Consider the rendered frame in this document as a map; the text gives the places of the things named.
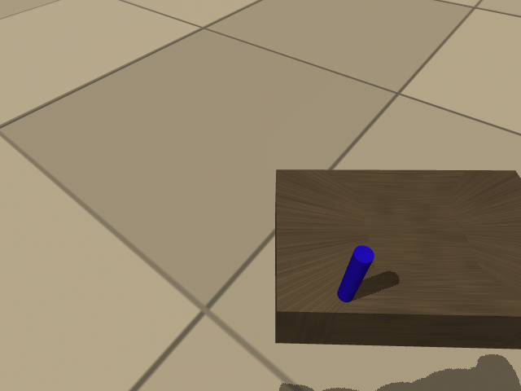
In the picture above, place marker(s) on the can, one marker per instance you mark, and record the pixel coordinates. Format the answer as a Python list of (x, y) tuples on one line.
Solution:
[(359, 264)]

